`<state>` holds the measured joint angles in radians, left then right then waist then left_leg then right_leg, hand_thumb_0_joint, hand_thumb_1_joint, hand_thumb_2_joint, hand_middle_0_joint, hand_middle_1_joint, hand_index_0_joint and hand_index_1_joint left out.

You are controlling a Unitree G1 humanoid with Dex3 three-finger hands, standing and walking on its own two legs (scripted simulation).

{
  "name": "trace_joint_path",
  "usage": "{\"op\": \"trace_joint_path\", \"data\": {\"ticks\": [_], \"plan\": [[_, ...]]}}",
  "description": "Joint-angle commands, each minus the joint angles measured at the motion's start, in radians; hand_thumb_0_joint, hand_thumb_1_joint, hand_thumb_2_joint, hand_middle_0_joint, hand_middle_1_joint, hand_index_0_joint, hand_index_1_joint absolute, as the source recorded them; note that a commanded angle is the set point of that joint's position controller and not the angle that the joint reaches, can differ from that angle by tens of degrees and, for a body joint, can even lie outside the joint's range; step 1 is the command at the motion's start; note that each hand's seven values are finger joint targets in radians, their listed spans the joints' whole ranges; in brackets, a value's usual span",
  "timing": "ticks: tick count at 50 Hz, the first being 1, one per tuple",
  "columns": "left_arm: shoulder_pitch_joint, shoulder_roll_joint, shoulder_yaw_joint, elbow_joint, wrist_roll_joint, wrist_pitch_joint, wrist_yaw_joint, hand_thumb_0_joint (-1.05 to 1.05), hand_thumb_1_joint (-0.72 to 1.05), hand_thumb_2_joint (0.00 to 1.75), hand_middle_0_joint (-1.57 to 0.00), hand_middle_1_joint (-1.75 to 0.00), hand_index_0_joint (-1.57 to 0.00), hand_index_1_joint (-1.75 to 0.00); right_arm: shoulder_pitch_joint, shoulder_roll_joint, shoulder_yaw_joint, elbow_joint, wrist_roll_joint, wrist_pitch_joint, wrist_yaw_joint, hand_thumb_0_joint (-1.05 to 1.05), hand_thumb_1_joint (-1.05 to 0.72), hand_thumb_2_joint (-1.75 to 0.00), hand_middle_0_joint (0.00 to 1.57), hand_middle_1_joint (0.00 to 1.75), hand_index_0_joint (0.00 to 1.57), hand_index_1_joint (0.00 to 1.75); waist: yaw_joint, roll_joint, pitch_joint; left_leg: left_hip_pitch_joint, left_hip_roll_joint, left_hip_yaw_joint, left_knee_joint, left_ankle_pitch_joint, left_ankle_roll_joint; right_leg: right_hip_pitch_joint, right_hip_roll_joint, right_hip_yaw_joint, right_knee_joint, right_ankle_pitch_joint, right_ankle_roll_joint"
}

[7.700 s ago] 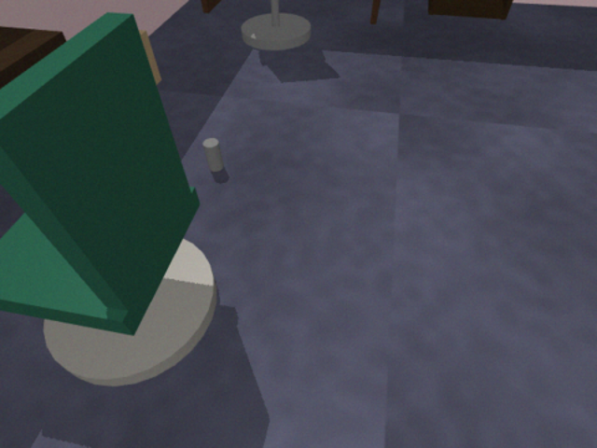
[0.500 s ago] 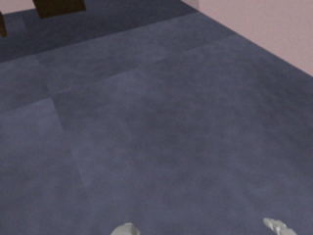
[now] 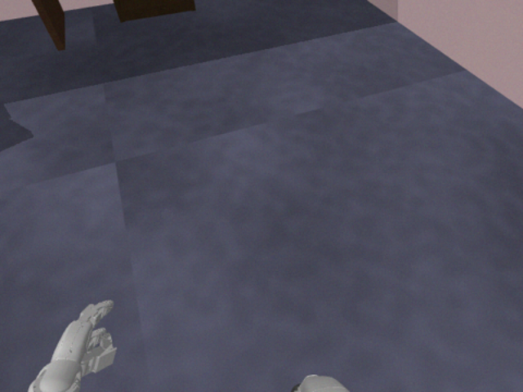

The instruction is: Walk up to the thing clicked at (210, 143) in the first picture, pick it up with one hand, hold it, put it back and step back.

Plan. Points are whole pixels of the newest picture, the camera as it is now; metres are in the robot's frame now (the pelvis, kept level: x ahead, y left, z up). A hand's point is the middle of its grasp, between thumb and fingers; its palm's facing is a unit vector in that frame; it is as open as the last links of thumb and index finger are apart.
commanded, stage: walk up
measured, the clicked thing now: out of the picture +0.38 +1.40 -0.68
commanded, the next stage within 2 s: none
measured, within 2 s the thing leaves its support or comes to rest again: neither
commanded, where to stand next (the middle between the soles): +0.23 -0.01 m, yaw +75 degrees
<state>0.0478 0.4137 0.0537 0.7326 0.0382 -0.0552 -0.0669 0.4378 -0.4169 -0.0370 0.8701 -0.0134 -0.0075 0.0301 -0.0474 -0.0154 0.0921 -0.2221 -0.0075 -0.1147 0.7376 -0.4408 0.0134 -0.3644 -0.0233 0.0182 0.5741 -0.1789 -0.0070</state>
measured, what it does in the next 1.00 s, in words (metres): walks ahead, turning left: left foot, then right foot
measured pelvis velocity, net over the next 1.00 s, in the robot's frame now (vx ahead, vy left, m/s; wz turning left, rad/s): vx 0.21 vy -0.11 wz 0.84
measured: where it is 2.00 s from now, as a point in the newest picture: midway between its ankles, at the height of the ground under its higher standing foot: (277, 384)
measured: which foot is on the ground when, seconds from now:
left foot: up 0.00-0.36, down 0.38-0.72, up 0.74-1.00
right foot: down 0.00-0.38, up 0.40-0.68, down 0.70-1.00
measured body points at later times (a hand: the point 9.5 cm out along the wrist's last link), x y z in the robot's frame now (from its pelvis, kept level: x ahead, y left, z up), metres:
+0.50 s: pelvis +0.18 -0.03 -0.01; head +0.21 +0.02 +0.43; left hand +0.12 +0.29 -0.14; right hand +0.42 -0.28 -0.08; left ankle +0.21 +0.08 -0.73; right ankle +0.18 -0.15 -0.66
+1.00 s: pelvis +0.21 -0.11 -0.02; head +0.26 -0.08 +0.43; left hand +0.01 +0.21 -0.08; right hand +0.53 -0.25 -0.13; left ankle +0.09 +0.02 -0.70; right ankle +0.36 -0.18 -0.73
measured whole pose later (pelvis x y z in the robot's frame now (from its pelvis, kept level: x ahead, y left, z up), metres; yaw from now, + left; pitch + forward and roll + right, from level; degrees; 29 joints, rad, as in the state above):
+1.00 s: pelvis +0.21 -0.11 -0.02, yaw +48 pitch -1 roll +2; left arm 0.23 0.48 0.07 0.73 0.04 -0.02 0.01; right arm 0.24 -0.46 -0.11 0.72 -0.04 0.08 0.08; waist 0.03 0.01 0.15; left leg -0.44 0.03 -0.04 0.95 -0.49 -0.03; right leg -0.43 -0.26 -0.17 0.78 -0.32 0.02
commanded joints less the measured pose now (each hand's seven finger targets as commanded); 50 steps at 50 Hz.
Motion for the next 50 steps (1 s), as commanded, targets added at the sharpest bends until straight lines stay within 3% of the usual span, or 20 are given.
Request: {"op": "trace_joint_path", "data": {"ticks": [1, 3, 5, 8, 12, 16, 17, 18, 19, 20, 22, 25, 31, 34, 35, 36, 37, 40, 46, 50], "plan": [[0.095, 0.289, 0.095, -0.046, -0.004, -0.002, 0.024, 0.0, 0.9, 0.9, -0.2, -0.3, -0.2, -0.3, -0.07, -0.233, -0.07, -0.083, -0.002, -0.026, -0.019, 0.0, -0.9, -0.9, 0.2, 0.3, 0.2, 0.3, 0.133, -0.151, -0.068, -0.456, 0.051, 0.053, 0.393, 0.036, 0.023, 0.334, -0.387, 0.477, -0.406, -0.481, -0.178], [0.035, 0.224, 0.08, -0.051, -0.013, -0.004, 0.02, 0.0, 0.9, 0.9, -0.2, -0.3, -0.2, -0.3, 0.006, -0.214, -0.062, -0.049, 0.011, -0.031, 0.001, 0.0, -0.9, -0.9, 0.2, 0.3, 0.2, 0.3, 0.08, -0.214, -0.079, -0.396, 0.084, 0.067, 0.34, 0.136, 0.017, 0.339, -0.259, 0.204, -0.347, -0.247, -0.138], [0.064, 0.215, 0.078, -0.04, -0.016, -0.001, 0.016, 0.0, 0.9, 0.9, -0.2, -0.3, -0.2, -0.3, -0.029, -0.192, -0.058, -0.06, 0.007, -0.027, 0.014, 0.0, -0.9, -0.9, 0.2, 0.3, 0.2, 0.3, 0.086, -0.216, -0.049, -0.362, 0.084, 0.108, 0.264, 0.163, 0.003, 0.293, -0.238, 0.091, -0.335, -0.078, -0.166], [0.091, 0.224, 0.082, -0.055, -0.011, 0.002, 0.008, 0.0, 0.9, 0.9, -0.2, -0.3, -0.2, -0.3, -0.122, -0.18, -0.06, -0.108, 0.001, -0.019, 0.025, 0.0, -0.9, -0.9, 0.2, 0.3, 0.2, 0.3, 0.103, -0.175, 0.008, -0.368, 0.089, 0.151, 0.133, 0.198, -0.011, 0.262, -0.258, 0.016, -0.354, -0.003, -0.188], [0.132, 0.232, 0.09, -0.077, -0.002, 0.022, -0.005, 0.0, 0.9, 0.9, -0.2, -0.3, -0.2, -0.3, -0.169, -0.175, -0.069, -0.149, 0.01, -0.023, 0.025, 0.0, -0.9, -0.9, 0.2, 0.3, 0.2, 0.3, 0.121, -0.134, -0.019, -0.251, 0.068, 0.219, -0.031, 0.3, 0.002, 0.253, -0.251, -0.09, -0.302, 0.077, -0.117], [0.113, 0.229, 0.078, -0.103, -0.017, 0.047, 0.003, 0.0, 0.9, 0.9, -0.2, -0.3, -0.2, -0.3, -0.067, -0.182, -0.085, -0.153, 0.005, -0.026, -0.003, 0.0, -0.9, -0.9, 0.2, 0.3, 0.2, 0.3, 0.032, -0.044, -0.089, 0.048, -0.021, 0.285, -0.156, 0.31, 0.033, 0.13, -0.237, -0.187, 0.014, 0.332, -0.075], [0.121, 0.214, 0.067, -0.109, -0.026, 0.05, 0.009, 0.0, 0.9, 0.9, -0.2, -0.3, -0.2, -0.3, 0.013, -0.205, -0.097, -0.142, -0.005, -0.027, -0.019, 0.0, -0.9, -0.9, 0.2, 0.3, 0.2, 0.3, -0.014, 0.003, -0.156, 0.207, -0.044, 0.247, -0.201, 0.305, 0.081, 0.059, -0.187, -0.225, 0.213, 0.39, -0.041], [0.175, 0.177, 0.057, -0.114, -0.034, 0.052, 0.014, 0.0, 0.9, 0.9, -0.2, -0.3, -0.2, -0.3, 0.062, -0.257, -0.116, -0.157, -0.016, -0.027, -0.034, 0.0, -0.9, -0.9, 0.2, 0.3, 0.2, 0.3, -0.048, 0.135, -0.205, 0.373, 0.054, 0.052, -0.275, 0.237, 0.158, -0.118, -0.106, -0.243, 0.488, 0.122, 0.019], [0.215, 0.111, 0.041, -0.14, -0.026, 0.053, 0.014, 0.0, 0.9, 0.9, -0.2, -0.3, -0.2, -0.3, 0.047, -0.324, -0.128, -0.203, -0.027, -0.025, -0.054, 0.0, -0.9, -0.9, 0.2, 0.3, 0.2, 0.3, -0.011, 0.265, -0.225, 0.473, 0.325, -0.369, -0.251, 0.477, 0.261, -0.373, 0.001, -0.202, 0.691, -0.472, 0.074], [0.196, 0.211, 0.055, -0.142, -0.032, 0.063, 0.026, 0.0, 0.9, 0.9, -0.2, -0.3, -0.2, -0.3, 0.047, -0.356, -0.135, -0.219, 0.011, -0.024, -0.062, 0.0, -0.9, -0.9, 0.2, 0.3, 0.2, 0.3, -0.03, 0.151, -0.269, 0.416, 0.473, -0.624, -0.358, 0.433, 0.401, -0.386, -0.037, 0.003, 0.817, -0.433, 0.075], [0.154, 0.238, 0.053, -0.136, -0.021, 0.06, 0.033, 0.0, 0.9, 0.9, -0.2, -0.3, -0.2, -0.3, -0.026, -0.301, -0.115, -0.242, 0.023, -0.025, -0.072, 0.0, -0.9, -0.9, 0.2, 0.3, 0.2, 0.3, -0.007, 0.02, -0.198, 0.287, 0.364, -0.416, -0.365, 0.454, 0.299, -0.342, -0.096, 0.047, 0.71, -0.367, 0.029], [0.24, 0.215, 0.055, -0.075, -0.025, 0.071, 0.037, 0.0, 0.9, 0.9, -0.2, -0.3, -0.2, -0.3, -0.151, -0.229, -0.085, -0.267, 0.012, -0.026, -0.074, 0.0, -0.9, -0.9, 0.2, 0.3, 0.2, 0.3, 0.064, 0.133, -0.103, 0.003, 0.185, -0.141, -0.266, 0.634, 0.169, -0.161, -0.085, 0.022, 0.497, -0.314, 0.01], [0.277, 0.184, 0.064, -0.068, -0.055, 0.066, 0.074, 0.0, 0.9, 0.9, -0.2, -0.3, -0.2, -0.3, -0.2, -0.246, -0.111, -0.345, -0.042, 0.012, -0.045, 0.0, -0.9, -0.9, 0.2, 0.3, 0.2, 0.3, 0.071, 0.213, -0.162, -0.183, 0.092, -0.127, -0.09, 0.896, 0.159, 0.007, -0.009, -0.058, 0.35, -0.171, -0.016], [0.372, 0.197, 0.079, -0.034, -0.05, 0.05, 0.095, 0.0, 0.9, 0.9, -0.2, -0.3, -0.2, -0.3, -0.287, -0.225, -0.11, -0.398, -0.045, 0.036, -0.029, 0.0, -0.9, -0.9, 0.2, 0.3, 0.2, 0.3, 0.143, 0.14, -0.178, -0.36, 0.014, -0.169, 0.05, 0.611, 0.106, 0.211, 0.012, -0.053, 0.102, -0.024, -0.042], [0.373, 0.286, 0.088, -0.037, -0.036, 0.036, 0.109, 0.0, 0.9, 0.9, -0.2, -0.3, -0.2, -0.3, -0.27, -0.151, -0.086, -0.395, -0.033, 0.028, -0.034, 0.0, -0.9, -0.9, 0.2, 0.3, 0.2, 0.3, 0.142, -0.092, -0.2, -0.489, -0.094, -0.091, 0.206, 0.351, 0.046, 0.283, -0.206, 0.187, -0.077, 0.097, -0.087], [0.272, 0.365, 0.1, -0.076, -0.025, 0.031, 0.112, 0.0, 0.9, 0.9, -0.2, -0.3, -0.2, -0.3, -0.188, -0.123, -0.079, -0.38, -0.038, 0.034, -0.037, 0.0, -0.9, -0.9, 0.2, 0.3, 0.2, 0.3, 0.072, -0.258, -0.171, -0.49, -0.124, -0.003, 0.402, -0.134, -0.006, 0.159, -0.523, 0.445, -0.179, 0.209, -0.169], [0.189, 0.404, 0.107, -0.096, -0.03, 0.03, 0.114, 0.0, 0.9, 0.9, -0.2, -0.3, -0.2, -0.3, -0.163, -0.191, -0.107, -0.363, -0.047, 0.048, -0.037, 0.0, -0.9, -0.9, 0.2, 0.3, 0.2, 0.3, 0.052, -0.262, -0.169, -0.461, -0.045, -0.03, 0.538, -0.16, -0.017, 0.076, -0.606, 0.574, -0.221, 0.164, -0.298], [0.142, 0.324, 0.097, -0.048, -0.018, 0.02, 0.121, 0.0, 0.9, 0.9, -0.2, -0.3, -0.2, -0.3, -0.17, -0.213, -0.133, -0.306, -0.045, 0.05, 0.005, 0.0, -0.9, -0.9, 0.2, 0.3, 0.2, 0.3, 0.026, -0.17, -0.083, -0.437, 0.003, -0.028, 0.565, 0.04, -0.032, 0.036, -0.38, 0.212, -0.137, 0.009, -0.191], [0.219, 0.335, 0.114, -0.062, 0.005, 0.014, 0.103, 0.0, 0.9, 0.9, -0.2, -0.3, -0.2, -0.3, -0.227, -0.191, -0.129, -0.272, -0.025, 0.057, 0.037, 0.0, -0.9, -0.9, 0.2, 0.3, 0.2, 0.3, 0.122, -0.268, -0.129, -0.377, 0.015, 0.092, 0.252, -0.057, -0.048, 0.195, -0.359, 0.053, -0.103, -0.183, -0.194], [0.16, 0.363, 0.118, -0.066, 0.002, 0.028, 0.078, 0.0, 0.9, 0.9, -0.2, -0.3, -0.2, -0.3, -0.155, -0.186, -0.125, -0.199, -0.003, 0.038, 0.028, 0.0, -0.9, -0.9, 0.2, 0.3, 0.2, 0.3, 0.084, -0.257, -0.127, -0.142, -0.024, 0.204, 0.012, -0.034, -0.034, 0.048, -0.376, -0.038, -0.073, -0.283, -0.157]]}}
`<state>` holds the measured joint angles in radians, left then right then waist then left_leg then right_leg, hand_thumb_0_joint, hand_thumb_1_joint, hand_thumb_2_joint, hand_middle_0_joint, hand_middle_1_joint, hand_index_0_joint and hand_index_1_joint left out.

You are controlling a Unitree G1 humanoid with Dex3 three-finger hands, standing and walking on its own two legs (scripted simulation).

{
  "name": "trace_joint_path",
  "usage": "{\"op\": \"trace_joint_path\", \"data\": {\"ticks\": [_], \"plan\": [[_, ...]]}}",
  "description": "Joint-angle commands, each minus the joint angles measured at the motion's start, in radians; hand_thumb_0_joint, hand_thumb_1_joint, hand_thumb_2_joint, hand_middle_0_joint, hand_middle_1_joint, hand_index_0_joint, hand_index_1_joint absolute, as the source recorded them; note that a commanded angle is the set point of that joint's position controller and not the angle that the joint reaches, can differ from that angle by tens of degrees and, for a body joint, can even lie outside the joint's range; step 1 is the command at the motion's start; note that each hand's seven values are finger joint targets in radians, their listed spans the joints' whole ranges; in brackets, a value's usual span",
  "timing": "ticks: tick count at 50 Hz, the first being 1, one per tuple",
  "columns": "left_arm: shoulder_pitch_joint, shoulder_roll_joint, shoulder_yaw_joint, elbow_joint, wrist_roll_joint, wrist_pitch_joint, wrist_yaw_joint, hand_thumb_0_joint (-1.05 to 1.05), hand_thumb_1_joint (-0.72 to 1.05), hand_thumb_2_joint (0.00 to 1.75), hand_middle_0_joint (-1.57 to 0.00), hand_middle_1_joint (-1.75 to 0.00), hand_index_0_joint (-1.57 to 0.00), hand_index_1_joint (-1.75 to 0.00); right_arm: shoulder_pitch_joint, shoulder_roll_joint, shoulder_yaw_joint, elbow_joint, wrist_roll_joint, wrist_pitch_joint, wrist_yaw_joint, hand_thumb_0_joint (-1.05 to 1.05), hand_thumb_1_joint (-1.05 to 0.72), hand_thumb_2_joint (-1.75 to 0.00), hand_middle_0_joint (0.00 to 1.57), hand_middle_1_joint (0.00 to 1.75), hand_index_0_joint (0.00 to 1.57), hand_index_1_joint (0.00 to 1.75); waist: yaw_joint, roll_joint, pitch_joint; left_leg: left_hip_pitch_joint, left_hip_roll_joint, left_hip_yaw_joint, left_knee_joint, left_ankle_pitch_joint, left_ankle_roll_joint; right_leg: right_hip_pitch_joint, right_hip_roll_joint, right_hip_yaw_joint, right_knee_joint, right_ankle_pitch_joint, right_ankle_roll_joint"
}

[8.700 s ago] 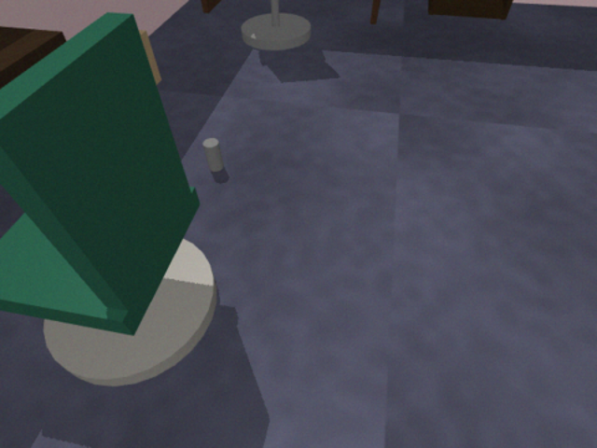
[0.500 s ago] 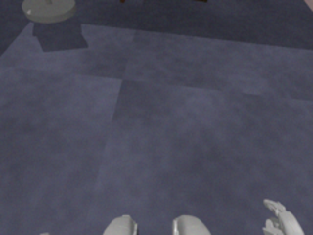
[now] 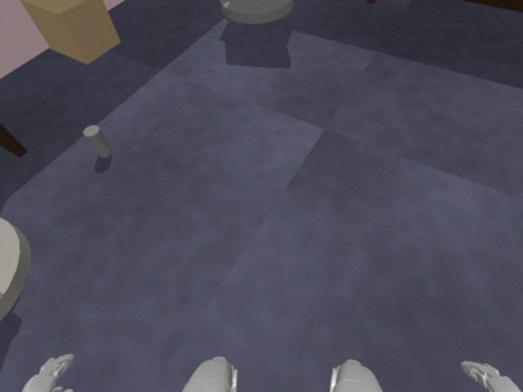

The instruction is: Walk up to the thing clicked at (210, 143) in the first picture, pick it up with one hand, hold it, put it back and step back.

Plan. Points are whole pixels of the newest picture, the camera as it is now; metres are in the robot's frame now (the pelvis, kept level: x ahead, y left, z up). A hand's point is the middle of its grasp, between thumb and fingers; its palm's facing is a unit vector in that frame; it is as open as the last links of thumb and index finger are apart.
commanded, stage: walk up
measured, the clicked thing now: (98, 141) +1.24 +0.88 -0.67
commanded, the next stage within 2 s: stand in 1.28 s
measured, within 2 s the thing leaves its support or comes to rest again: neither
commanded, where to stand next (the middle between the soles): +0.09 +0.05 m, yaw +27 degrees
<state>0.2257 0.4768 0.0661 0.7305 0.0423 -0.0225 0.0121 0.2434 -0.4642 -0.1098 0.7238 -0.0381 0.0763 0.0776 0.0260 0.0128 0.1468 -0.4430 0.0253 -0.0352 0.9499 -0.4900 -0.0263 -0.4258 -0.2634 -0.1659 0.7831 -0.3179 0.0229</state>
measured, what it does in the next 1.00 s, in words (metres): steps on the spot, turning left: left foot, then right foot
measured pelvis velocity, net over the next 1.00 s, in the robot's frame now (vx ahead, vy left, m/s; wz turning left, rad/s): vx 0.02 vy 0.03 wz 0.48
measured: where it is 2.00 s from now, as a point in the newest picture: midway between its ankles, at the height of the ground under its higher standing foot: outside the picture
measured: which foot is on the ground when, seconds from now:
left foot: up 0.00-0.04, down 0.06-0.34, up 0.36-0.56, down 0.58-1.00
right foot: down 0.00-0.08, up 0.10-0.28, down 0.30-1.00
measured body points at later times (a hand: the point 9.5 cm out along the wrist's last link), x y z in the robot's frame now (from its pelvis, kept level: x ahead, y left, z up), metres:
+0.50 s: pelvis +0.01 +0.02 +0.01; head +0.04 +0.02 +0.46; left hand -0.03 +0.33 -0.10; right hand +0.21 -0.26 -0.10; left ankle +0.00 +0.15 -0.67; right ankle +0.08 -0.10 -0.71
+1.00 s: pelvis +0.02 +0.03 +0.01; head +0.04 +0.05 +0.46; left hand -0.06 +0.35 -0.12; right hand +0.26 -0.18 -0.11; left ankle +0.01 +0.15 -0.71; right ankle +0.10 -0.10 -0.71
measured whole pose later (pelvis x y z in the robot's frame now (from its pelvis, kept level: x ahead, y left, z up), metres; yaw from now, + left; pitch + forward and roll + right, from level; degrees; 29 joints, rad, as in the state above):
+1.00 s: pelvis +0.02 +0.03 +0.01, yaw +28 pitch -2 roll -1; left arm 0.15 0.38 0.01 0.98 0.01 0.01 -0.02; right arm 0.12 -0.38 -0.01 0.96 0.00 -0.02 0.00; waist 0.03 0.01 0.10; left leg -0.36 -0.05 -0.08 0.72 -0.31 0.01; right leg -0.29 -0.10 -0.07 0.69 -0.36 0.05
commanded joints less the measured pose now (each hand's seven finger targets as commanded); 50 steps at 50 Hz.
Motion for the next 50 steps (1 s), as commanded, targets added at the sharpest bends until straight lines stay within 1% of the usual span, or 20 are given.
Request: {"op": "trace_joint_path", "data": {"ticks": [1, 2, 4, 5, 7, 14, 15, 16, 17, 18, 21, 27, 29, 30, 31, 36, 40, 42, 44, 50], "plan": [[-0.033, 0.292, 0.1, -0.062, -0.004, 0.005, -0.004, 0.0, 0.9, 0.9, -0.2, -0.3, -0.2, -0.3, 0.11, -0.142, -0.057, -0.017, 0.023, -0.052, -0.025, 0.0, -0.9, -0.9, 0.2, 0.3, 0.2, 0.3, -0.028, -0.229, -0.21, 0.209, -0.072, 0.136, -0.321, 0.094, 0.015, 0.047, -0.124, 0.092, -0.186, -0.163, -0.159], [-0.011, 0.236, 0.083, -0.055, -0.009, 0.013, -0.006, 0.0, 0.9, 0.9, -0.2, -0.3, -0.2, -0.3, 0.177, -0.167, -0.065, 0.022, 0.019, -0.063, -0.034, 0.0, -0.9, -0.9, 0.2, 0.3, 0.2, 0.3, -0.059, -0.087, -0.246, 0.337, -0.087, 0.093, -0.413, 0.1, 0.031, -0.021, -0.065, 0.026, -0.012, -0.207, -0.114], [-0.077, 0.143, 0.043, -0.098, -0.032, 0.016, -0.005, 0.0, 0.9, 0.9, -0.2, -0.3, -0.2, -0.3, 0.155, -0.378, -0.098, -0.019, -0.004, -0.077, -0.052, 0.0, -0.9, -0.9, 0.2, 0.3, 0.2, 0.3, -0.107, 0.305, -0.138, 0.308, 0.234, -0.654, -0.644, -0.107, 0.261, -0.414, 0.154, 0.051, 0.304, -0.312, -0.002], [-0.174, 0.227, 0.06, -0.096, -0.026, 0.004, 0.01, 0.0, 0.9, 0.9, -0.2, -0.3, -0.2, -0.3, 0.12, -0.404, -0.098, -0.011, 0.006, -0.074, -0.056, 0.0, -0.9, -0.9, 0.2, 0.3, 0.2, 0.3, -0.122, 0.209, -0.051, 0.13, 0.297, -0.752, -0.69, -0.176, 0.344, -0.346, 0.117, 0.158, 0.321, -0.313, -0.016], [-0.039, 0.202, 0.06, -0.018, -0.044, -0.006, 0.0, 0.0, 0.9, 0.9, -0.2, -0.3, -0.2, -0.3, -0.013, -0.277, -0.05, -0.03, 0.014, -0.082, -0.074, 0.0, -0.9, -0.9, 0.2, 0.3, 0.2, 0.3, -0.022, 0.132, -0.059, 0.175, 0.158, -0.433, -0.5, 0.119, 0.26, -0.276, 0.118, 0.183, 0.283, -0.198, -0.029], [0.063, 0.148, 0.055, 0.038, -0.027, -0.019, -0.004, 0.0, 0.9, 0.9, -0.2, -0.3, -0.2, -0.3, -0.033, -0.219, -0.011, -0.02, 0.035, -0.088, -0.097, 0.0, -0.9, -0.9, 0.2, 0.3, 0.2, 0.3, 0.045, 0.137, -0.155, -0.033, 0.082, -0.322, -0.275, 0.48, 0.191, 0.195, 0.249, 0.107, -0.111, -0.028, -0.079], [0.096, 0.182, 0.065, 0.04, -0.015, -0.026, 0.003, 0.0, 0.9, 0.9, -0.2, -0.3, -0.2, -0.3, -0.012, -0.162, 0.009, -0.022, 0.045, -0.086, -0.103, 0.0, -0.9, -0.9, 0.2, 0.3, 0.2, 0.3, 0.061, 0.03, -0.169, -0.078, 0.013, -0.267, -0.155, 0.395, 0.142, 0.253, 0.178, 0.246, -0.267, -0.074, -0.104], [0.11, 0.281, 0.086, 0.034, -0.002, -0.03, 0.007, 0.0, 0.9, 0.9, -0.2, -0.3, -0.2, -0.3, -0.003, -0.098, 0.026, -0.036, 0.051, -0.088, -0.109, 0.0, -0.9, -0.9, 0.2, 0.3, 0.2, 0.3, 0.069, -0.208, -0.157, -0.242, -0.138, -0.121, 0.079, 0.152, 0.08, 0.329, -0.068, 0.586, -0.445, -0.163, -0.159], [0.011, 0.327, 0.092, 0.012, -0.002, -0.022, -0.001, 0.0, 0.9, 0.9, -0.2, -0.3, -0.2, -0.3, 0.022, -0.155, 0.005, -0.022, 0.036, -0.085, -0.128, 0.0, -0.9, -0.9, 0.2, 0.3, 0.2, 0.3, 0.029, -0.244, -0.152, -0.239, -0.092, -0.067, 0.197, -0.147, 0.068, 0.228, -0.265, 0.793, -0.548, -0.27, -0.277], [-0.033, 0.311, 0.09, -0.003, -0.005, -0.019, -0.007, 0.0, 0.9, 0.9, -0.2, -0.3, -0.2, -0.3, 0.023, -0.213, -0.013, 0.001, 0.028, -0.087, -0.13, 0.0, -0.9, -0.9, 0.2, 0.3, 0.2, 0.3, 0.011, -0.169, -0.099, -0.207, -0.054, -0.098, 0.272, -0.13, 0.064, 0.136, -0.275, 0.8, -0.573, -0.335, -0.325], [-0.064, 0.231, 0.068, 0.019, 0.002, -0.022, -0.009, 0.0, 0.9, 0.9, -0.2, -0.3, -0.2, -0.3, 0.064, -0.196, -0.022, 0.051, 0.031, -0.097, -0.095, 0.0, -0.9, -0.9, 0.2, 0.3, 0.2, 0.3, -0.02, -0.14, -0.042, -0.131, 0.001, -0.017, 0.119, 0.012, 0.055, 0.086, -0.076, 0.395, -0.449, -0.265, -0.222], [-0.046, 0.198, 0.057, 0.035, -0.021, 0.003, -0.025, 0.0, 0.9, 0.9, -0.2, -0.3, -0.2, -0.3, 0.084, -0.119, -0.005, 0.098, 0.034, -0.117, -0.082, 0.0, -0.9, -0.9, 0.2, 0.3, 0.2, 0.3, -0.019, -0.173, -0.165, 0.148, -0.081, 0.128, -0.322, 0.198, 0.032, 0.105, -0.02, 0.169, -0.218, 0.045, -0.189], [0.013, 0.112, 0.024, 0.048, -0.033, 0.017, -0.026, 0.0, 0.9, 0.9, -0.2, -0.3, -0.2, -0.3, 0.081, -0.161, -0.016, 0.099, 0.02, -0.137, -0.102, 0.0, -0.9, -0.9, 0.2, 0.3, 0.2, 0.3, -0.028, -0.031, -0.209, 0.311, -0.028, -0.032, -0.459, 0.206, 0.073, -0.007, 0.028, 0.103, 0.011, 0.027, -0.112], [0.023, 0.045, 0.004, 0.031, -0.045, 0.023, -0.029, 0.0, 0.9, 0.9, -0.2, -0.3, -0.2, -0.3, 0.05, -0.247, -0.027, 0.069, 0.003, -0.145, -0.111, 0.0, -0.9, -0.9, 0.2, 0.3, 0.2, 0.3, -0.012, 0.187, -0.194, 0.332, 0.208, -0.443, -0.541, 0.241, 0.164, -0.182, 0.139, 0.081, 0.169, -0.134, -0.035], [-0.029, 0.126, 0.027, 0.044, -0.044, 0.034, -0.012, 0.0, 0.9, 0.9, -0.2, -0.3, -0.2, -0.3, 0.03, -0.315, -0.034, 0.06, 0.015, -0.142, -0.116, 0.0, -0.9, -0.9, 0.2, 0.3, 0.2, 0.3, -0.045, 0.149, -0.169, 0.178, 0.334, -0.601, -0.567, 0.24, 0.301, -0.133, 0.144, 0.172, 0.194, -0.331, -0.033], [0.043, 0.121, 0.029, 0.129, -0.052, 0.028, -0.008, 0.0, 0.9, 0.9, -0.2, -0.3, -0.2, -0.3, -0.055, -0.207, 0.006, 0.083, 0.033, -0.147, -0.125, 0.0, -0.9, -0.9, 0.2, 0.3, 0.2, 0.3, 0.01, 0.142, -0.198, 0.173, 0.204, -0.31, -0.407, 0.688, 0.238, 0.008, 0.139, 0.178, 0.117, -0.164, -0.048], [0.023, 0.106, 0.026, 0.154, -0.045, 0.018, -0.011, 0.0, 0.9, 0.9, -0.2, -0.3, -0.2, -0.3, -0.085, -0.19, 0.021, 0.094, 0.038, -0.129, -0.119, 0.0, -0.9, -0.9, 0.2, 0.3, 0.2, 0.3, 0.015, 0.107, -0.207, 0.087, 0.122, -0.221, -0.345, 0.606, 0.178, 0.195, 0.197, 0.124, -0.152, -0.011, -0.058], [-0.004, 0.167, 0.026, 0.152, -0.03, 0.001, -0.005, 0.0, 0.9, 0.9, -0.2, -0.3, -0.2, -0.3, -0.097, -0.14, 0.036, 0.095, 0.051, -0.122, -0.115, 0.0, -0.9, -0.9, 0.2, 0.3, 0.2, 0.3, 0.007, -0.006, -0.214, 0.035, 0.046, -0.175, -0.272, 0.459, 0.106, 0.244, 0.09, 0.273, -0.258, 0.189, -0.096], [-0.121, 0.198, 0.023, 0.138, -0.032, 0.003, -0.012, 0.0, 0.9, 0.9, -0.2, -0.3, -0.2, -0.3, -0.071, -0.13, 0.034, 0.145, 0.051, -0.114, -0.115, 0.0, -0.9, -0.9, 0.2, 0.3, 0.2, 0.3, -0.039, -0.122, -0.172, 0.153, -0.038, -0.085, -0.243, 0.226, 0.066, 0.081, -0.016, 0.352, -0.3, 0.101, -0.166], [-0.141, 0.138, 0.0, 0.189, -0.04, 0.003, -0.017, 0.0, 0.9, 0.9, -0.2, -0.3, -0.2, -0.3, -0.143, -0.151, 0.047, 0.194, 0.037, -0.127, -0.096, 0.0, -0.9, -0.9, 0.2, 0.3, 0.2, 0.3, -0.01, -0.054, -0.169, 0.088, 0.037, -0.228, -0.418, 0.303, 0.115, 0.202, 0.124, 0.188, -0.269, -0.022, -0.067]]}}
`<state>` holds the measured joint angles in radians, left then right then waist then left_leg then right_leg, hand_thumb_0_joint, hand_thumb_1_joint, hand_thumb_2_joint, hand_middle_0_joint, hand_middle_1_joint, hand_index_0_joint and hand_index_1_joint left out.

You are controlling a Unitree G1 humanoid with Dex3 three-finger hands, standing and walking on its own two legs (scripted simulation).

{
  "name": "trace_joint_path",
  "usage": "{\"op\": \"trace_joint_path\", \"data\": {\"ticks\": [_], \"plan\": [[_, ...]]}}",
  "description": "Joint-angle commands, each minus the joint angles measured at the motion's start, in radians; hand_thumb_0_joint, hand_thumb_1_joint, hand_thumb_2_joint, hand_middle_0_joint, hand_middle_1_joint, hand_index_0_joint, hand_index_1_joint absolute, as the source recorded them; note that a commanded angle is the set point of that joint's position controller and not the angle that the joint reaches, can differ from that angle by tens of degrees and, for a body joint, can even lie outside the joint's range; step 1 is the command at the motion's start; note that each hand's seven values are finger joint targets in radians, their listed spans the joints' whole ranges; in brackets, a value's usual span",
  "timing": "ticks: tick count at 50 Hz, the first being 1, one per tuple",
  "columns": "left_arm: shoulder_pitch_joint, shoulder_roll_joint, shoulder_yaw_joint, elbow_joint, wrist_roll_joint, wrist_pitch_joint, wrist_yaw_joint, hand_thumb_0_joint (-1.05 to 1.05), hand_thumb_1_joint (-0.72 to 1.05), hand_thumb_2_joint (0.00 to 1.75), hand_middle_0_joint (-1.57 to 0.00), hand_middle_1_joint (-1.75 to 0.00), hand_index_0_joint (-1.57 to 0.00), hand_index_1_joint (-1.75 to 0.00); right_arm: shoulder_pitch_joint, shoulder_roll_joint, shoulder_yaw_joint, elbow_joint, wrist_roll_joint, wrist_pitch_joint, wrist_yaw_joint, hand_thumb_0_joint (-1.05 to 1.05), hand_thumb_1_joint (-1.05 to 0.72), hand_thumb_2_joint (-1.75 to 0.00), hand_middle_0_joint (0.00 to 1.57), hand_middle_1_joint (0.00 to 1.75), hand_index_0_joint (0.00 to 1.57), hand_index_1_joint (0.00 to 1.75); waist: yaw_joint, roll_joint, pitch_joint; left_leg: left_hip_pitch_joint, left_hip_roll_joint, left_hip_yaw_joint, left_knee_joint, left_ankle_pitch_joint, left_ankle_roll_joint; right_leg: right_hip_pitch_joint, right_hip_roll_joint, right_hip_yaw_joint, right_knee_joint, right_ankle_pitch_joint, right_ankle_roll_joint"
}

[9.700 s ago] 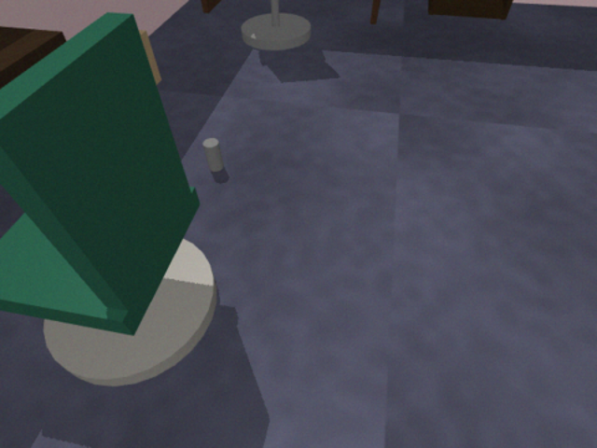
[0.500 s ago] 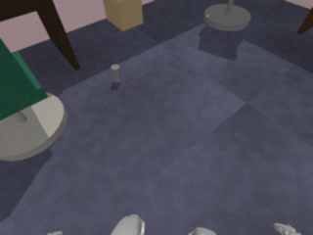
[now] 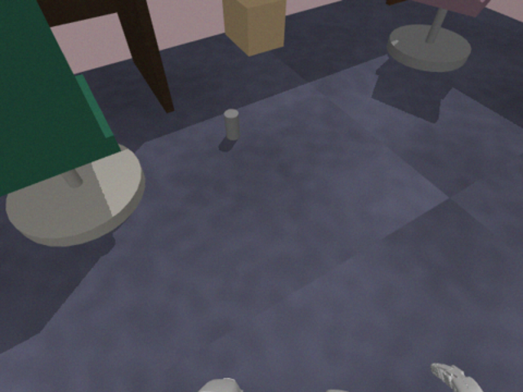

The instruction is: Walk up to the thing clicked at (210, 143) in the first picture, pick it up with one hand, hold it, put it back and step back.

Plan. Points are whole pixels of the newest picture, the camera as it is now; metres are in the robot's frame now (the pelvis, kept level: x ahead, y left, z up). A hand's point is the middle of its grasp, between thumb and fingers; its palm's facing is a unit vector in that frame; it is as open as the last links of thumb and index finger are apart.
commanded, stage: walk up
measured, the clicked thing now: (232, 125) +1.47 +0.18 -0.67
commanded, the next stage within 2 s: stand in 0.28 s
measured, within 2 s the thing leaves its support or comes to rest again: neither
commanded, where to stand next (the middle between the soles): +0.07 -0.02 m, yaw +0 degrees
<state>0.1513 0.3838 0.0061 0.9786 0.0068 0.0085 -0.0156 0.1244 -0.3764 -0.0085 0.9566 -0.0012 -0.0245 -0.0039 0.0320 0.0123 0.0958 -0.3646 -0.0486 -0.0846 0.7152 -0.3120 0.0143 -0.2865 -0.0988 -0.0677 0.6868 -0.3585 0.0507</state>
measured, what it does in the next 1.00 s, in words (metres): stands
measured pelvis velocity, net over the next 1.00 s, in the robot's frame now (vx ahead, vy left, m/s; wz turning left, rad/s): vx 0.02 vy -0.04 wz -0.02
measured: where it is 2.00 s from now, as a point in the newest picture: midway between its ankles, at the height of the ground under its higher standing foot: outside the picture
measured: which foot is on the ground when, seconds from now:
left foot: down 0.00-1.00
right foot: down 0.00-1.00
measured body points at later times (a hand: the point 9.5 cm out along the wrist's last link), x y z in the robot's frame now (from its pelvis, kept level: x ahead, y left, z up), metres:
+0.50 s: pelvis +0.01 -0.02 +0.02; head +0.02 -0.02 +0.47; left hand +0.08 +0.29 -0.11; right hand +0.12 -0.32 -0.10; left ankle +0.04 +0.11 -0.72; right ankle +0.00 -0.16 -0.72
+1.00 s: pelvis +0.02 -0.04 +0.03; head +0.03 -0.04 +0.48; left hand +0.10 +0.26 -0.11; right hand +0.08 -0.33 -0.11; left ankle +0.04 +0.11 -0.72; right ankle +0.00 -0.16 -0.72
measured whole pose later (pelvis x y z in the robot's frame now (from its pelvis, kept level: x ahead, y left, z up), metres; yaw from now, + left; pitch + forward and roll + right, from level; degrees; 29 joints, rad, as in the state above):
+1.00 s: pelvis +0.02 -0.04 +0.03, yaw -1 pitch -2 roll +0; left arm 0.08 0.33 0.01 1.15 0.00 0.00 -0.01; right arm 0.09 -0.33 0.00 1.16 -0.01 0.00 0.01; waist 0.01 0.01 0.06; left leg -0.16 0.02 -0.09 0.35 -0.16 -0.04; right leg -0.10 -0.04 -0.08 0.36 -0.21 0.01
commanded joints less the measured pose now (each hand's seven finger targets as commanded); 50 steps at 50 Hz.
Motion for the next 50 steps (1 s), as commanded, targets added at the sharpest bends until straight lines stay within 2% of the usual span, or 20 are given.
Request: {"op": "trace_joint_path", "data": {"ticks": [1, 3, 7, 12, 13, 14, 15, 16, 17, 20, 21, 23, 24, 26, 32, 34, 38, 41, 49, 50], "plan": [[-0.068, 0.226, 0.059, -0.05, -0.006, -0.03, 0.012, 0.0, 0.9, 0.9, -0.2, -0.3, -0.2, -0.3, -0.039, -0.231, -0.049, -0.027, 0.001, -0.025, -0.013, 0.0, -0.9, -0.9, 0.2, 0.3, 0.2, 0.3, -0.009, -0.04, -0.108, -0.001, 0.103, -0.168, -0.189, 0.135, 0.063, 0.077, -0.05, 0.093, -0.196, 0.026, -0.099], [-0.093, 0.229, 0.058, -0.046, -0.008, -0.026, 0.011, 0.0, 0.9, 0.9, -0.2, -0.3, -0.2, -0.3, -0.043, -0.238, -0.05, -0.009, -0.003, -0.023, -0.013, 0.0, -0.9, -0.9, 0.2, 0.3, 0.2, 0.3, -0.019, -0.014, -0.114, 0.025, 0.089, -0.15, -0.205, 0.126, 0.051, 0.068, -0.062, 0.086, -0.206, 0.019, -0.103], [-0.086, 0.208, 0.057, -0.008, -0.012, -0.022, 0.01, 0.0, 0.9, 0.9, -0.2, -0.3, -0.2, -0.3, -0.065, -0.244, -0.046, 0.009, -0.005, -0.022, -0.011, 0.0, -0.9, -0.9, 0.2, 0.3, 0.2, 0.3, -0.005, 0.042, -0.124, 0.011, 0.121, -0.216, -0.275, 0.104, 0.068, 0.111, -0.019, 0.049, -0.2, -0.007, -0.087], [-0.121, 0.22, 0.062, 0.012, -0.009, -0.026, 0.01, 0.0, 0.9, 0.9, -0.2, -0.3, -0.2, -0.3, -0.065, -0.225, -0.039, 0.031, -0.002, -0.019, -0.012, 0.0, -0.9, -0.9, 0.2, 0.3, 0.2, 0.3, -0.011, 0.014, -0.152, 0.033, 0.096, -0.156, -0.244, 0.227, 0.045, 0.17, -0.054, 0.056, -0.247, 0.091, -0.094], [-0.122, 0.217, 0.064, 0.013, -0.009, -0.026, 0.011, 0.0, 0.9, 0.9, -0.2, -0.3, -0.2, -0.3, -0.064, -0.224, -0.037, 0.036, -0.002, -0.019, -0.013, 0.0, -0.9, -0.9, 0.2, 0.3, 0.2, 0.3, -0.011, 0.016, -0.161, 0.045, 0.099, -0.151, -0.238, 0.261, 0.046, 0.177, -0.056, 0.052, -0.25, 0.111, -0.094], [-0.098, 0.188, 0.048, 0.044, -0.004, -0.026, 0.014, 0.0, 0.9, 0.9, -0.2, -0.3, -0.2, -0.3, -0.077, -0.179, -0.032, 0.045, -0.012, -0.017, -0.008, 0.0, -0.9, -0.9, 0.2, 0.3, 0.2, 0.3, -0.01, 0.007, -0.179, 0.124, 0.129, -0.146, -0.29, 0.285, 0.026, 0.156, -0.041, 0.07, -0.277, 0.099, -0.083], [-0.098, 0.187, 0.045, 0.05, -0.005, -0.029, 0.016, 0.0, 0.9, 0.9, -0.2, -0.3, -0.2, -0.3, -0.089, -0.19, -0.034, 0.045, -0.011, -0.018, -0.006, 0.0, -0.9, -0.9, 0.2, 0.3, 0.2, 0.3, -0.007, 0.014, -0.185, 0.171, 0.133, -0.141, -0.28, 0.348, 0.019, 0.154, -0.04, 0.07, -0.29, 0.144, -0.078], [-0.126, 0.185, 0.043, 0.053, -0.005, -0.029, 0.017, 0.0, 0.9, 0.9, -0.2, -0.3, -0.2, -0.3, -0.072, -0.2, -0.034, 0.057, -0.011, -0.016, -0.006, 0.0, -0.9, -0.9, 0.2, 0.3, 0.2, 0.3, -0.021, 0.046, -0.164, 0.126, 0.139, -0.153, -0.313, 0.324, 0.019, 0.184, -0.024, 0.056, -0.283, 0.124, -0.068], [-0.132, 0.188, 0.045, 0.057, -0.005, -0.026, 0.018, 0.0, 0.9, 0.9, -0.2, -0.3, -0.2, -0.3, -0.074, -0.21, -0.035, 0.068, -0.012, -0.013, -0.006, 0.0, -0.9, -0.9, 0.2, 0.3, 0.2, 0.3, -0.016, 0.06, -0.155, 0.102, 0.144, -0.161, -0.343, 0.29, 0.017, 0.214, -0.017, 0.056, -0.28, 0.112, -0.066], [-0.117, 0.194, 0.042, 0.083, -0.006, -0.03, 0.017, 0.0, 0.9, 0.9, -0.2, -0.3, -0.2, -0.3, -0.122, -0.201, -0.039, 0.071, -0.006, -0.006, -0.005, 0.0, -0.9, -0.9, 0.2, 0.3, 0.2, 0.3, -0.009, 0.044, -0.121, 0.129, 0.135, -0.128, -0.351, 0.255, 0.004, 0.188, -0.035, 0.075, -0.341, 0.126, -0.069], [-0.12, 0.198, 0.043, 0.091, -0.002, -0.034, 0.017, 0.0, 0.9, 0.9, -0.2, -0.3, -0.2, -0.3, -0.108, -0.195, -0.038, 0.079, -0.002, -0.005, -0.004, 0.0, -0.9, -0.9, 0.2, 0.3, 0.2, 0.3, -0.017, 0.018, -0.124, 0.139, 0.135, -0.123, -0.354, 0.259, 0.004, 0.196, -0.041, 0.078, -0.352, 0.139, -0.068], [-0.131, 0.21, 0.044, 0.097, 0.001, -0.038, 0.017, 0.0, 0.9, 0.9, -0.2, -0.3, -0.2, -0.3, -0.107, -0.185, -0.039, 0.087, 0.0, 0.0, 0.0, 0.0, -0.9, -0.9, 0.2, 0.3, 0.2, 0.3, -0.028, -0.031, -0.104, 0.161, 0.121, -0.101, -0.354, 0.206, -0.004, 0.154, -0.055, 0.102, -0.394, 0.09, -0.073], [-0.137, 0.206, 0.043, 0.099, 0.001, -0.037, 0.015, 0.0, 0.9, 0.9, -0.2, -0.3, -0.2, -0.3, -0.104, -0.193, -0.041, 0.094, 0.0, 0.0, 0.0, 0.0, -0.9, -0.9, 0.2, 0.3, 0.2, 0.3, -0.033, -0.012, -0.101, 0.178, 0.128, -0.101, -0.365, 0.192, -0.002, 0.144, -0.052, 0.099, -0.394, 0.087, -0.072], [-0.132, 0.205, 0.043, 0.103, -0.002, -0.04, 0.018, 0.0, 0.9, 0.9, -0.2, -0.3, -0.2, -0.3, -0.117, -0.188, -0.041, 0.098, -0.002, 0.0, 0.0, 0.0, -0.9, -0.9, 0.2, 0.3, 0.2, 0.3, -0.023, -0.018, -0.128, 0.182, 0.133, -0.094, -0.358, 0.279, -0.002, 0.183, -0.054, 0.092, -0.392, 0.165, -0.069], [-0.134, 0.195, 0.044, 0.112, 0.0, -0.037, 0.021, 0.0, 0.9, 0.9, -0.2, -0.3, -0.2, -0.3, -0.116, -0.17, -0.039, 0.111, -0.003, 0.006, 0.002, 0.0, -0.9, -0.9, 0.2, 0.3, 0.2, 0.3, -0.029, -0.037, -0.107, 0.198, 0.128, -0.074, -0.378, 0.211, -0.008, 0.152, -0.053, 0.105, -0.433, 0.089, -0.068], [-0.123, 0.184, 0.043, 0.114, -0.002, -0.039, 0.021, 0.0, 0.9, 0.9, -0.2, -0.3, -0.2, -0.3, -0.112, -0.166, -0.037, 0.119, -0.003, 0.006, 0.002, 0.0, -0.9, -0.9, 0.2, 0.3, 0.2, 0.3, -0.023, -0.024, -0.125, 0.196, 0.132, -0.073, -0.38, 0.26, -0.008, 0.183, -0.051, 0.099, -0.425, 0.151, -0.065], [-0.123, 0.177, 0.045, 0.115, -0.003, -0.034, 0.02, 0.0, 0.9, 0.9, -0.2, -0.3, -0.2, -0.3, -0.102, -0.16, -0.032, 0.13, -0.005, 0.003, 0.0, 0.0, -0.9, -0.9, 0.2, 0.3, 0.2, 0.3, -0.018, -0.01, -0.115, 0.186, 0.14, -0.075, -0.402, 0.264, -0.014, 0.192, -0.04, 0.09, -0.409, 0.15, -0.063], [-0.111, 0.168, 0.046, 0.118, -0.005, -0.03, 0.021, 0.0, 0.9, 0.9, -0.2, -0.3, -0.2, -0.3, -0.107, -0.158, -0.03, 0.133, -0.006, 0.002, -0.004, 0.0, -0.9, -0.9, 0.2, 0.3, 0.2, 0.3, -0.011, 0.006, -0.141, 0.195, 0.147, -0.071, -0.399, 0.335, -0.013, 0.223, -0.039, 0.085, -0.396, 0.216, -0.063], [-0.11, 0.155, 0.044, 0.12, -0.003, -0.027, 0.02, 0.0, 0.9, 0.9, -0.2, -0.3, -0.2, -0.3, -0.075, -0.145, -0.021, 0.151, -0.005, 0.006, -0.006, 0.0, -0.9, -0.9, 0.2, 0.3, 0.2, 0.3, -0.021, -0.011, -0.117, 0.187, 0.143, -0.064, -0.414, 0.285, -0.017, 0.211, -0.036, 0.087, -0.412, 0.19, -0.061], [-0.103, 0.157, 0.044, 0.118, -0.002, -0.029, 0.021, 0.0, 0.9, 0.9, -0.2, -0.3, -0.2, -0.3, -0.08, -0.145, -0.022, 0.146, -0.004, 0.004, -0.005, 0.0, -0.9, -0.9, 0.2, 0.3, 0.2, 0.3, -0.018, -0.009, -0.128, 0.208, 0.146, -0.062, -0.41, 0.318, -0.017, 0.212, -0.039, 0.089, -0.409, 0.22, -0.064]]}}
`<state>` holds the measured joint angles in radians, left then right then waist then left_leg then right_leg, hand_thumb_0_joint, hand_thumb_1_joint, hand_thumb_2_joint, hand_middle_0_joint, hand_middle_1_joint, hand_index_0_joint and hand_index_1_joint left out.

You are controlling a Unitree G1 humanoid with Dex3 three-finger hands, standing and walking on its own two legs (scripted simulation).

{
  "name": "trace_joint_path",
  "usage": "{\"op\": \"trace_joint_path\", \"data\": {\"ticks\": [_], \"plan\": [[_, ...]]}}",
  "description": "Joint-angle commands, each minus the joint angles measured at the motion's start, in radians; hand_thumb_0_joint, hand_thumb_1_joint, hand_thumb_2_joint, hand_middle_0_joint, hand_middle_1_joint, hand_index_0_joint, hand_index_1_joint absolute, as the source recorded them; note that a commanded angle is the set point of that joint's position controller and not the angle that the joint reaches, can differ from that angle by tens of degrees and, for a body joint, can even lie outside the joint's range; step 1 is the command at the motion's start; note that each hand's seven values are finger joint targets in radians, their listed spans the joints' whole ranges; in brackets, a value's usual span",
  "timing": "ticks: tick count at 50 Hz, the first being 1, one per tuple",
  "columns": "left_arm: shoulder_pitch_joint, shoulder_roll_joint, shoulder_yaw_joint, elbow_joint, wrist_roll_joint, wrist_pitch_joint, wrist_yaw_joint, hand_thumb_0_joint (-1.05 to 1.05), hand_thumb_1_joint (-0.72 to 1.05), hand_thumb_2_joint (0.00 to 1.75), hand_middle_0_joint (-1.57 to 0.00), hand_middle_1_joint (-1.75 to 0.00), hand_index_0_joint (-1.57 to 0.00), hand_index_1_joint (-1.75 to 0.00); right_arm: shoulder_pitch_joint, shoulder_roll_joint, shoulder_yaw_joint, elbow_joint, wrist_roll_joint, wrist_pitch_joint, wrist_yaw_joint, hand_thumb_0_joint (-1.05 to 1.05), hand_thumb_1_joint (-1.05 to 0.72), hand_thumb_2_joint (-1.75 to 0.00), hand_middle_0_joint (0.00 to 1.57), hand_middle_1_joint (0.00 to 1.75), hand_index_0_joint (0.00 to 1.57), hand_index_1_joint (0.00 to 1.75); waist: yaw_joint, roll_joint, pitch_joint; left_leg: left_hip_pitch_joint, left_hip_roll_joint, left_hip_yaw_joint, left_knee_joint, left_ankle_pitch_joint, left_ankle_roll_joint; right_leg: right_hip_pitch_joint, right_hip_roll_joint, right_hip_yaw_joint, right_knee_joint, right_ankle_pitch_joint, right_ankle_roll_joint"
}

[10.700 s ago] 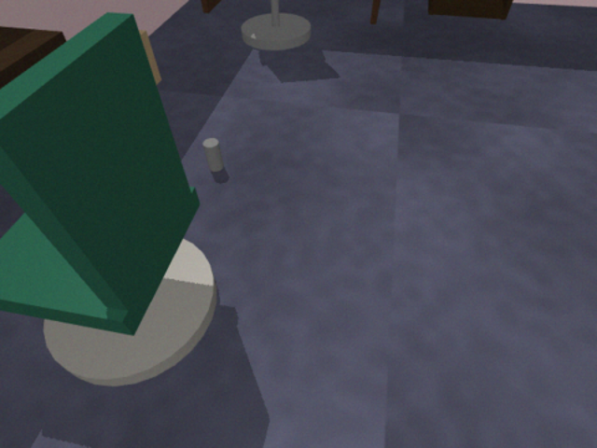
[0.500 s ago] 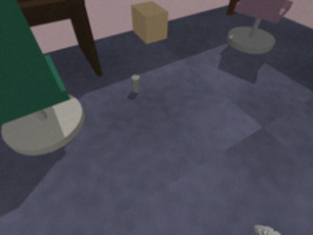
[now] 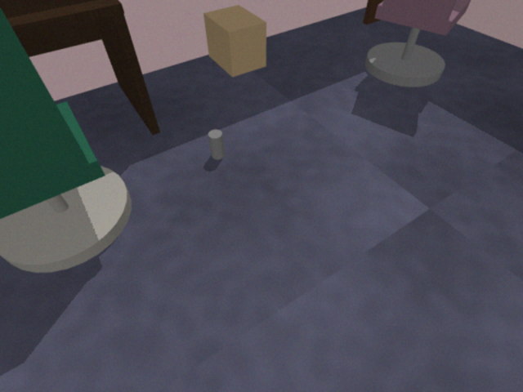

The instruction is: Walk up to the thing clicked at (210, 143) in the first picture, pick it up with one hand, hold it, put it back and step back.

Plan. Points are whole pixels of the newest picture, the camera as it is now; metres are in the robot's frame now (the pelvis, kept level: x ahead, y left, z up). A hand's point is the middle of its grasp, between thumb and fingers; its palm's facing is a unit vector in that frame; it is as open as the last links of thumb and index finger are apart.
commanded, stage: stand
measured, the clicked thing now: (216, 144) +1.45 +0.24 -0.70
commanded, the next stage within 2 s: none
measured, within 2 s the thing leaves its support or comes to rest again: neither
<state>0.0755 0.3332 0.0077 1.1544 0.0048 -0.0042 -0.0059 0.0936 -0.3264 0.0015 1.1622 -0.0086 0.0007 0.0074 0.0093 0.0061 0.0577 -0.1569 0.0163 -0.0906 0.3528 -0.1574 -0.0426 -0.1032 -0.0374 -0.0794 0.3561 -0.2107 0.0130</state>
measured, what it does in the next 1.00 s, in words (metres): stands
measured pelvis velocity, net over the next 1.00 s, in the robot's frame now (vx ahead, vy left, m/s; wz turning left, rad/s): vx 0.01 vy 0.00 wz -0.01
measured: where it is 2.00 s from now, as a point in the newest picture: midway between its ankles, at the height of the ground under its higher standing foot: outside the picture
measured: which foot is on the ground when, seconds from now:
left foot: down 0.00-1.00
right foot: down 0.00-1.00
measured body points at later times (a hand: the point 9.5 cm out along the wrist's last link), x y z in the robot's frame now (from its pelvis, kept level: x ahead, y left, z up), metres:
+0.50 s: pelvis +0.00 +0.00 +0.00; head +0.01 +0.00 +0.45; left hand +0.08 +0.30 -0.13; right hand +0.09 -0.30 -0.13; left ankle +0.03 +0.15 -0.75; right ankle -0.01 -0.12 -0.75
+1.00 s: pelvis +0.01 +0.00 +0.00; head +0.02 +0.00 +0.45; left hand +0.08 +0.31 -0.13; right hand +0.08 -0.30 -0.13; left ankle +0.03 +0.15 -0.75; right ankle -0.01 -0.12 -0.75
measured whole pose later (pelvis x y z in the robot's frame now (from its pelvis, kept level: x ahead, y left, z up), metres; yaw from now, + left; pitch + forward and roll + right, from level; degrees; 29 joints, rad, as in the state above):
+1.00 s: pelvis +0.01 +0.00 +0.00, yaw -1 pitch -2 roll +0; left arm 0.11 0.35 0.01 1.13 0.01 -0.01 -0.01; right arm 0.10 -0.35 0.01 1.14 -0.01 -0.01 0.01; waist 0.01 0.01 0.06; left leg -0.14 0.02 -0.08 0.33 -0.16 -0.04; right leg -0.09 -0.04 -0.07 0.34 -0.21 0.02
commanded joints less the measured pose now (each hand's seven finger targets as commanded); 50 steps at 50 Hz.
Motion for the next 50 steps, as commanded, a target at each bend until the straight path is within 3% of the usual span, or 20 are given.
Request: {"op": "trace_joint_path", "data": {"ticks": [1, 7, 12, 15, 23, 26, 33, 35, 50], "plan": [[-0.034, 0.199, 0.041, -0.057, -0.001, -0.015, 0.011, 0.0, 0.9, 0.9, -0.2, -0.3, -0.2, -0.3, -0.041, -0.193, -0.029, -0.056, 0.004, -0.021, -0.017, 0.0, -0.9, -0.9, 0.2, 0.3, 0.2, 0.3, 0.0, -0.002, -0.083, -0.016, 0.082, -0.057, -0.051, 0.153, 0.04, 0.028, -0.096, 0.096, -0.075, 0.06, -0.023], [-0.022, 0.211, 0.046, -0.061, 0.0, -0.016, 0.011, 0.0, 0.9, 0.9, -0.2, -0.3, -0.2, -0.3, -0.052, -0.209, -0.032, -0.065, 0.003, -0.025, -0.019, 0.0, -0.9, -0.9, 0.2, 0.3, 0.2, 0.3, 0.005, 0.003, -0.082, 0.01, 0.087, -0.057, -0.052, 0.17, 0.04, 0.016, -0.097, 0.1, -0.075, 0.078, -0.024], [-0.018, 0.217, 0.05, -0.071, -0.001, -0.022, 0.014, 0.0, 0.9, 0.9, -0.2, -0.3, -0.2, -0.3, -0.047, -0.212, -0.035, -0.069, 0.001, -0.029, -0.021, 0.0, -0.9, -0.9, 0.2, 0.3, 0.2, 0.3, 0.006, -0.012, -0.124, 0.039, 0.094, -0.044, -0.028, 0.265, 0.041, 0.046, -0.104, 0.093, -0.059, 0.2, -0.021], [-0.029, 0.217, 0.048, -0.072, 0.0, -0.021, 0.012, 0.0, 0.9, 0.9, -0.2, -0.3, -0.2, -0.3, -0.046, -0.213, -0.034, -0.067, 0.002, -0.024, -0.02, 0.0, -0.9, -0.9, 0.2, 0.3, 0.2, 0.3, -0.004, -0.016, -0.082, 0.022, 0.088, -0.043, -0.044, 0.168, 0.04, 0.009, -0.098, 0.099, -0.086, 0.094, -0.019], [-0.018, 0.229, 0.049, -0.079, 0.001, -0.022, 0.012, 0.0, 0.9, 0.9, -0.2, -0.3, -0.2, -0.3, -0.056, -0.224, -0.035, -0.078, 0.001, -0.024, -0.017, 0.0, -0.9, -0.9, 0.2, 0.3, 0.2, 0.3, 0.0, -0.005, -0.091, 0.025, 0.094, -0.043, -0.047, 0.17, 0.046, 0.023, -0.102, 0.101, -0.086, 0.101, -0.023], [-0.021, 0.228, 0.047, -0.078, 0.001, -0.02, 0.009, 0.0, 0.9, 0.9, -0.2, -0.3, -0.2, -0.3, -0.057, -0.227, -0.032, -0.077, 0.002, -0.024, -0.016, 0.0, -0.9, -0.9, 0.2, 0.3, 0.2, 0.3, -0.002, -0.002, -0.07, 0.02, 0.09, -0.045, -0.058, 0.13, 0.043, 0.0, -0.099, 0.105, -0.096, 0.051, -0.023], [-0.013, 0.231, 0.046, -0.082, 0.001, -0.018, 0.007, 0.0, 0.9, 0.9, -0.2, -0.3, -0.2, -0.3, -0.051, -0.24, -0.029, -0.079, 0.002, -0.028, -0.016, 0.0, -0.9, -0.9, 0.2, 0.3, 0.2, 0.3, -0.001, 0.015, -0.075, 0.019, 0.094, -0.049, -0.065, 0.145, 0.044, 0.011, -0.098, 0.102, -0.087, 0.066, -0.024], [-0.013, 0.236, 0.048, -0.086, 0.0, -0.019, 0.008, 0.0, 0.9, 0.9, -0.2, -0.3, -0.2, -0.3, -0.053, -0.24, -0.03, -0.081, -0.001, -0.028, -0.017, 0.0, -0.9, -0.9, 0.2, 0.3, 0.2, 0.3, 0.006, 0.0, -0.106, 0.021, 0.098, -0.046, -0.052, 0.193, 0.049, 0.045, -0.105, 0.102, -0.078, 0.118, -0.025], [-0.004, 0.238, 0.045, -0.082, 0.0, -0.02, 0.01, 0.0, 0.9, 0.9, -0.2, -0.3, -0.2, -0.3, -0.033, -0.237, -0.027, -0.082, 0.003, -0.024, -0.017, 0.0, -0.9, -0.9, 0.2, 0.3, 0.2, 0.3, 0.0, -0.014, -0.083, 0.015, 0.093, -0.046, -0.053, 0.175, 0.048, 0.033, -0.104, 0.096, -0.086, 0.101, -0.023]]}}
